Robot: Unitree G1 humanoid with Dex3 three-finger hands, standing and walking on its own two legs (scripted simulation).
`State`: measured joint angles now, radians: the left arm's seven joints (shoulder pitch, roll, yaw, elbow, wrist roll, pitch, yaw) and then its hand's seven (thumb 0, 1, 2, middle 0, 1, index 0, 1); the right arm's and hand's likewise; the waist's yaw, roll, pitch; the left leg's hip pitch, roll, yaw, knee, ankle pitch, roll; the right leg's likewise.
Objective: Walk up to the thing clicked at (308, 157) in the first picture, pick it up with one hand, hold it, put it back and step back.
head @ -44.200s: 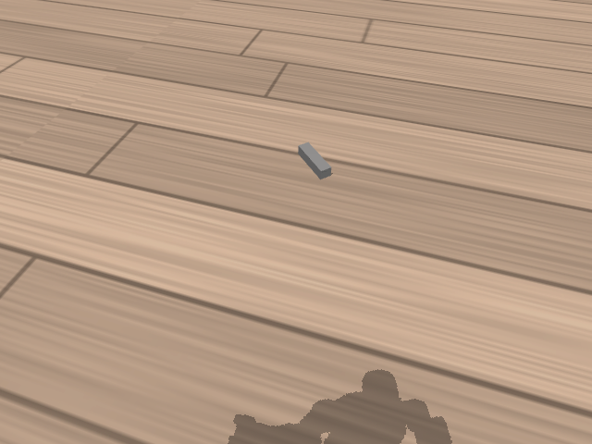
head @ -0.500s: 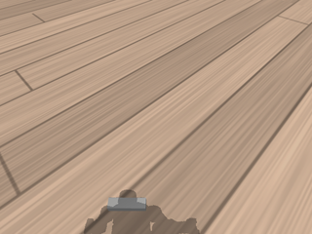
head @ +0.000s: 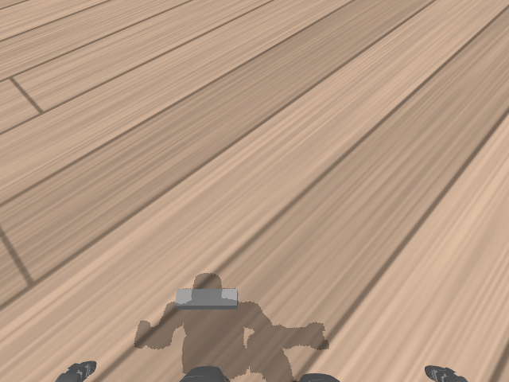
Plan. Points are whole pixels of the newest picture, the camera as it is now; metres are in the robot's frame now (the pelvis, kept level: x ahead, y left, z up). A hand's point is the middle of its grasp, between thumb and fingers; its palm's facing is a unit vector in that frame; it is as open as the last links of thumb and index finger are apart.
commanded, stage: step back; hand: left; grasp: from above
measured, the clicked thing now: (207, 299) +0.43 +0.18 -0.74
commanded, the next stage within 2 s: none
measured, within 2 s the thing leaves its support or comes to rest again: neither
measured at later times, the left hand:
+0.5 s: hand out of the picture +0.05 +0.29 -0.17, palm faces -0.12 -0.92 -0.38, open 7.4 cm
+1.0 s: hand out of the picture -0.09 +0.29 -0.16, palm faces -0.02 -0.93 -0.37, open 7.4 cm
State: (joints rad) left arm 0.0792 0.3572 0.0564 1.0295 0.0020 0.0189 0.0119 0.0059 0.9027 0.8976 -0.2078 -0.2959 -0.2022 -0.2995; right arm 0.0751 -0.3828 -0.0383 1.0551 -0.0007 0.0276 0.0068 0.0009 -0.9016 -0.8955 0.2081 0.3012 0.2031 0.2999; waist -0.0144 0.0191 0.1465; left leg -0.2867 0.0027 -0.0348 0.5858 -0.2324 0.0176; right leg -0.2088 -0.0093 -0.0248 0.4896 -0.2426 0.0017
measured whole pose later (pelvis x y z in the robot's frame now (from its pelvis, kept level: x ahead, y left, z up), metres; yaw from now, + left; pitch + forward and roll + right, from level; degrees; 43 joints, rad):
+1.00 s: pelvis -0.23 +0.04 -0.01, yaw +0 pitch -3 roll +0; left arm 0.10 0.39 0.07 0.79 0.02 0.07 0.02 0.01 0.90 0.90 -0.21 -0.30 -0.20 -0.30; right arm 0.18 -0.38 -0.05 0.89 -0.03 0.02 0.00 0.00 -0.90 -0.90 0.21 0.30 0.20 0.30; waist -0.01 -0.04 0.19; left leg -0.27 -0.04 -0.03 0.67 -0.34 0.03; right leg -0.45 0.02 0.07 0.90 -0.48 -0.01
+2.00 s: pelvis -0.58 +0.00 -0.02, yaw -5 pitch -3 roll -2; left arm 0.18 0.37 0.07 0.91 0.03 0.03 0.00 0.01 0.91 0.90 -0.21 -0.30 -0.20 -0.30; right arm 0.08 -0.41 -0.05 0.85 -0.03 0.04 -0.01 0.00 -0.90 -0.90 0.21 0.30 0.21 0.30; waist 0.01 0.05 0.15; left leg -0.46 0.08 -0.03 0.71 -0.25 0.00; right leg -0.20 0.05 0.01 0.65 -0.40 -0.01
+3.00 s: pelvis -0.58 +0.01 +0.00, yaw +0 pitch -2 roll -1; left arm 0.12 0.37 0.03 1.06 0.01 -0.02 0.00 0.01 0.90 0.90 -0.21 -0.30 -0.20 -0.30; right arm 0.08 -0.32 -0.03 1.07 -0.02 -0.02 0.01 0.00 -0.90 -0.90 0.21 0.30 0.20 0.30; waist 0.02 -0.01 0.07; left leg -0.23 0.02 0.00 0.54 -0.26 -0.01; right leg -0.15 -0.03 -0.02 0.50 -0.31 0.02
